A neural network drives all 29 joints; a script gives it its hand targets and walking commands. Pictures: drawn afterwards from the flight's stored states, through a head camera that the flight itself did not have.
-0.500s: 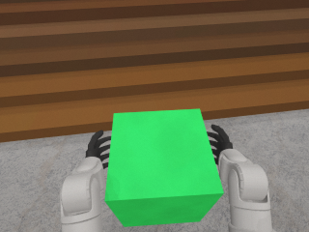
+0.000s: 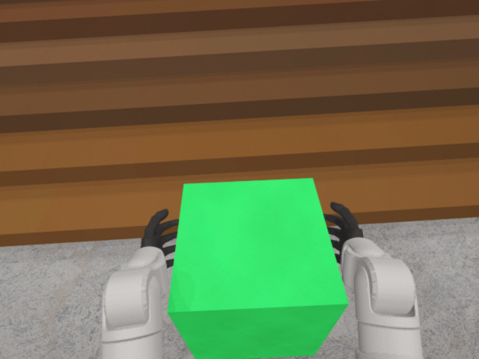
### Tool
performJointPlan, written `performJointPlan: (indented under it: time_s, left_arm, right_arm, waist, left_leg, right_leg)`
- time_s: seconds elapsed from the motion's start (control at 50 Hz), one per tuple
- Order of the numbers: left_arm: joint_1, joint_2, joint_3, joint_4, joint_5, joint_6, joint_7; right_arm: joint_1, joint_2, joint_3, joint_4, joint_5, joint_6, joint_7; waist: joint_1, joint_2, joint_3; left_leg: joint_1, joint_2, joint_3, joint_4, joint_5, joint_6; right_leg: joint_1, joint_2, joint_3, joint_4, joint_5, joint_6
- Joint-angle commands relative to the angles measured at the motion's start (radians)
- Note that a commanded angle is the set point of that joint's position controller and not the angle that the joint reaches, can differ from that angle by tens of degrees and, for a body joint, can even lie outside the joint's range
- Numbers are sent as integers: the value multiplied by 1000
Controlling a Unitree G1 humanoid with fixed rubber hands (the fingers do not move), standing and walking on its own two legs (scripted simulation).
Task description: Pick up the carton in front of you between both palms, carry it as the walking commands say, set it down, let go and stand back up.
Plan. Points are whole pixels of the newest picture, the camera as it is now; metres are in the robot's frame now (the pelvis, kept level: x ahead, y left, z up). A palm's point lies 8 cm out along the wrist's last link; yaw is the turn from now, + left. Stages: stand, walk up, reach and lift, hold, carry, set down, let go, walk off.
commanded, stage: carry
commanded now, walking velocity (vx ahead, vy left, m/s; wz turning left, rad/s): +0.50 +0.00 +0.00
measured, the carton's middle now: (252, 273) +0.25 +0.01 -0.02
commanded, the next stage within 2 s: none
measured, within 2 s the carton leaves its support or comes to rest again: neither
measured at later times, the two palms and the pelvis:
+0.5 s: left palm (187, 61) +0.69 +0.15 +0.13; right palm (323, 67) +0.65 -0.15 +0.13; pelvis +0.33 +0.04 -0.01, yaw -4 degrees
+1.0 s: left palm (199, 9) +1.02 +0.15 +0.11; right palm (297, 2) +1.05 -0.14 +0.11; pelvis +0.65 -0.01 +0.00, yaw -2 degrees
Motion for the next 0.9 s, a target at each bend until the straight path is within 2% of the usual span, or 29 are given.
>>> performJointPlan:
  time_s: [0.0, 0.1, 0.16, 0.22, 0.26, 0.28, 0.3, 0.32, 0.34, 0.36, 0.38, 0.4, 0.42, 0.44, 0.5, 0.56, 0.6, 0.64, 0.66, 0.7, 0.72, 0.74, 0.76, 0.78, 0.8, 0.82, 0.84, 0.86, 0.88]
  left_arm:
    - [-463, -995, -757, -117, -449, -14, -287]
    - [-431, -917, -745, -156, -455, -9, -295]
    - [-451, -855, -722, -202, -444, 8, -281]
    - [-535, -764, -701, -235, -438, 38, -256]
    - [-622, -699, -688, -237, -436, 63, -237]
    - [-671, -661, -682, -229, -438, 78, -228]
    - [-720, -628, -675, -211, -438, 93, -221]
    - [-793, -602, -666, -193, -441, 106, -214]
    - [-851, -618, -664, -169, -457, 126, -207]
    - [-904, -610, -642, -127, -456, 134, -198]
    - [-965, -639, -631, -108, -469, 140, -191]
    - [-1017, -657, -616, -87, -475, 144, -186]
    - [-1040, -688, -602, -60, -477, 150, -182]
    - [-1074, -705, -589, -28, -470, 153, -179]
    - [-1165, -738, -557, 69, -451, 155, -171]
    - [-1278, -763, -529, 137, -447, 157, -165]
    - [-1341, -780, -511, 184, -453, 162, -164]
    - [-1389, -806, -490, 230, -458, 167, -164]
    - [-1404, -821, -479, 254, -456, 170, -164]
    - [-1436, -846, -457, 294, -456, 172, -169]
    - [-1438, -858, -445, 315, -454, 173, -172]
    - [-1441, -867, -433, 330, -453, 173, -175]
    - [-1465, -878, -429, 331, -452, 171, -177]
    - [-1447, -893, -420, 345, -447, 166, -179]
    - [-1400, -930, -412, 372, -455, 161, -184]
    - [-1367, -909, -406, 391, -453, 158, -186]
    - [-1367, -929, -421, 353, -468, 145, -189]
    - [-1430, -956, -422, 269, -476, 131, -193]
    - [-1491, -980, -440, 187, -497, 126, -193]
  right_arm:
    - [-389, 996, 717, -71, 370, -49, 247]
    - [-386, 951, 730, -135, 371, -51, 223]
    - [-453, 893, 742, -210, 396, -26, 217]
    - [-566, 799, 739, -263, 427, 15, 212]
    - [-644, 726, 716, -253, 434, 45, 204]
    - [-675, 689, 698, -231, 432, 58, 200]
    - [-704, 653, 679, -203, 430, 71, 196]
    - [-755, 627, 660, -179, 435, 87, 195]
    - [-808, 589, 641, -129, 438, 92, 190]
    - [-858, 619, 642, -118, 467, 105, 187]
    - [-924, 638, 640, -109, 489, 113, 186]
    - [-992, 676, 642, -93, 512, 121, 189]
    - [-1045, 714, 642, -77, 535, 125, 191]
    - [-1106, 747, 639, -62, 553, 127, 193]
    - [-1238, 788, 612, 12, 569, 132, 200]
    - [-1338, 808, 569, 91, 565, 136, 201]
    - [-1382, 819, 536, 146, 554, 139, 198]
    - [-1415, 835, 500, 195, 540, 143, 195]
    - [-1424, 845, 480, 221, 531, 144, 194]
    - [-1450, 860, 453, 258, 517, 147, 193]
    - [-1463, 868, 443, 273, 512, 148, 193]
    - [-1469, 875, 433, 285, 506, 149, 192]
    - [-1477, 891, 429, 295, 503, 151, 191]
    - [-1509, 910, 427, 294, 501, 151, 189]
    - [-1489, 921, 418, 320, 485, 150, 190]
    - [-1440, 943, 403, 352, 465, 152, 188]
    - [-1405, 936, 377, 345, 436, 146, 183]
    - [-1432, 945, 378, 308, 413, 140, 178]
    - [-1441, 933, 376, 273, 405, 133, 171]
  waist:
    - [-22, -83, -317]
    - [-24, -114, -225]
    - [-14, -129, -174]
    - [9, -146, -128]
    - [-16, -160, -170]
    - [-46, -156, -224]
    - [-81, -111, -300]
    - [-115, -13, -392]
    - [-97, 254, -444]
    - [-103, 271, -425]
    - [-106, 220, -409]
    - [-105, 83, -408]
    - [-94, 25, -388]
    - [-78, 30, -408]
    - [-72, 64, -413]
    - [-88, 77, -388]
    - [-96, 93, -374]
    - [-103, 107, -358]
    - [-104, 136, -368]
    - [-105, 140, -369]
    - [-90, 151, -385]
    - [-55, 157, -410]
    - [-7, 93, -436]
    - [69, -6, -501]
    - [111, -131, -497]
    - [85, -339, -587]
    - [130, -280, -668]
    - [132, -175, -588]
    - [103, -83, -536]
  left_leg:
    - [-129, 27, -5, -125, 63, -13]
    - [-206, 1, 69, -330, 190, -23]
    - [-180, -20, 102, -436, 248, -4]
    - [-115, -59, 141, -506, 276, 35]
    - [54, -106, 179, -539, 271, 55]
    - [206, -145, 209, -578, 251, 59]
    - [407, -144, 203, -606, 213, 57]
    - [607, 38, -58, -604, 26, 82]
    - [802, 310, -602, -728, -80, 249]
    - [774, 308, -655, -808, -21, 277]
    - [734, 288, -542, -768, 121, 270]
    - [685, 262, -440, -746, 230, 235]
    - [611, 238, -358, -743, 302, 208]
    - [579, 218, -293, -751, 316, 187]
    - [573, 192, -205, -757, 363, 196]
    - [615, 173, -142, -747, 449, 206]
    - [636, 144, -95, -722, 524, 197]
    - [637, 112, -51, -690, 619, 184]
    - [649, 111, -24, -655, 652, 188]
    - [701, 126, -18, -575, 819, 188]
    - [707, 120, -1, -520, 933, 171]
    - [676, 103, 38, -439, 1049, 142]
    - [611, 67, 85, -268, 1109, 101]
    - [413, 33, 92, -47, 928, 44]
    - [89, -43, 67, 147, 339, 28]
    - [-290, -160, -25, 455, -226, -5]
    - [-422, -152, -135, 621, -231, 10]
    - [-484, -120, -157, 650, -192, 42]
    - [-548, -104, -135, 630, -176, 58]
  right_leg:
    - [356, -298, 323, -210, 143, -41]
    - [423, -243, 199, -188, 385, -29]
    - [434, -223, 149, -176, 467, -22]
    - [431, -215, 118, -135, 556, -23]
    - [411, -210, 80, -9, 752, 0]
    - [378, -190, 36, 128, 791, 23]
    - [293, -151, 13, 319, 665, 44]
    - [122, -129, 42, 565, 357, 60]
    - [-247, 39, 109, 850, -153, 86]
    - [-355, 38, 249, 1017, -295, 61]
    - [-397, -10, 279, 1071, -262, 35]
    - [-397, -50, 293, 1018, -197, 24]
    - [-385, -74, 294, 954, -156, 26]
    - [-357, -87, 291, 897, -127, 31]
    - [-384, -79, 246, 783, -109, 49]
    - [-464, -75, 208, 644, -70, 62]
    - [-477, -65, 187, 544, -26, 65]
    - [-448, -38, 156, 433, 31, 62]
    - [-422, -22, 138, 426, 42, 56]
    - [-420, 3, 114, 387, 41, 34]
    - [-375, 22, 106, 338, 43, 19]
    - [-263, 55, 80, 260, 76, 6]
    - [-79, 98, 38, 133, 186, 7]
    - [245, 37, 83, 33, 384, -11]
    - [545, -121, 293, 73, 791, -39]
    - [898, -345, 576, 227, 1412, -212]
    - [949, -390, 665, 188, 1167, -283]
    - [848, -370, 660, 134, 860, -255]
    - [796, -339, 651, 99, 612, -202]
